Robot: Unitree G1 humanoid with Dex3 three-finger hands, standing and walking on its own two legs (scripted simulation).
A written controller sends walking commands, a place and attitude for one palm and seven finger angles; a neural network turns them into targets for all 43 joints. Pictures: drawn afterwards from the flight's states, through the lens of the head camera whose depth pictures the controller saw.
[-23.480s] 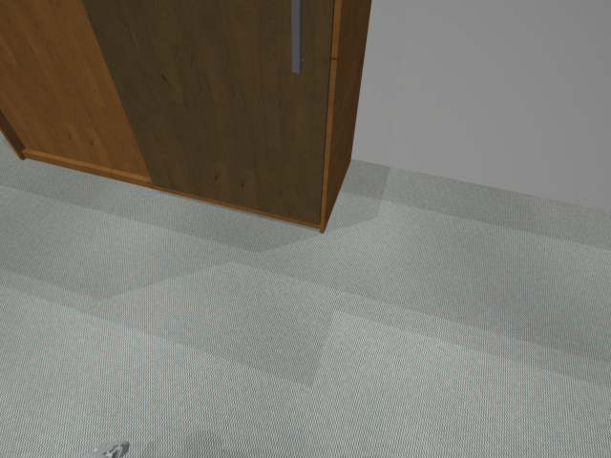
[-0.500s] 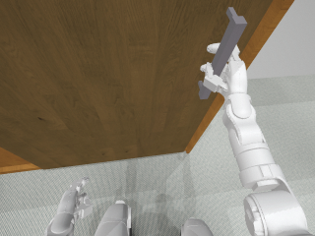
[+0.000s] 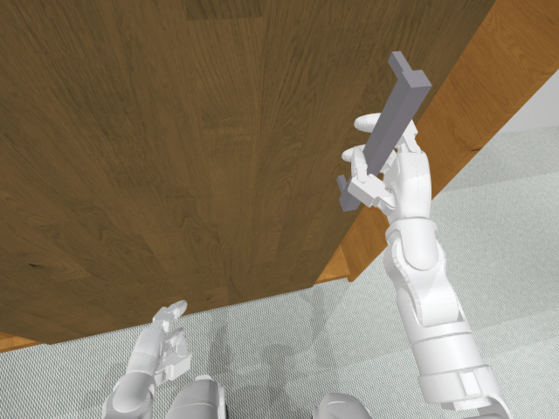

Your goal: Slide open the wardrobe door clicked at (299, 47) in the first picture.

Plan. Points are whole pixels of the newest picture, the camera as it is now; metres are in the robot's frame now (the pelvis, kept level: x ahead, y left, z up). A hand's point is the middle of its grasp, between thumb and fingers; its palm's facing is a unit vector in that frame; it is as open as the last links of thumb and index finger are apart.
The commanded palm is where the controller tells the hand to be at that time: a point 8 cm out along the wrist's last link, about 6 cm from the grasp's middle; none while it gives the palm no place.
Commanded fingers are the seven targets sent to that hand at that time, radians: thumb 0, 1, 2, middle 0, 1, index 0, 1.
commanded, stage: step sideways, sliding the door along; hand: right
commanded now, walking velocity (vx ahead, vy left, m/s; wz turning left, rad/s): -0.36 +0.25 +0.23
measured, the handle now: (368, 145) +0.42 -0.14 +0.12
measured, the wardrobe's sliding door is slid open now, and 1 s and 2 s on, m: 0.15 0.48 0.61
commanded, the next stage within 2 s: stop walking and hold the door there in 1.74 s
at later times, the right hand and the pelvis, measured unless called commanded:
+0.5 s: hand (213, 208) +0.34 +0.06 +0.12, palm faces -0.20 +0.98 -0.10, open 6.3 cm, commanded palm +0.33 +0.03 +0.12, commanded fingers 0.00 -0.90 -0.90 0.45 1.40 0.45 1.40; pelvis -0.02 +0.09 +0.02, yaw +7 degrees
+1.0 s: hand (68, 231) +0.32 +0.20 +0.12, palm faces -0.12 +0.99 -0.10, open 6.3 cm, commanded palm +0.30 +0.19 +0.12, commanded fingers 0.00 -0.90 -0.90 0.45 1.40 0.45 1.40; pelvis -0.10 +0.24 +0.01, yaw +11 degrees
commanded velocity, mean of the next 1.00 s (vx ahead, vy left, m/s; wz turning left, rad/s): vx -0.11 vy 0.28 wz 0.08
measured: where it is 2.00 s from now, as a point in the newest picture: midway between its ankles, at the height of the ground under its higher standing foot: outside the picture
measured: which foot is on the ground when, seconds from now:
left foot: up 0.00-0.00, down 0.02-0.30, up 0.32-0.60, down 0.62-0.84, up 0.86-1.00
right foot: down 0.00-0.06, up 0.08-0.30, down 0.32-0.62, up 0.64-0.80, down 0.82-1.00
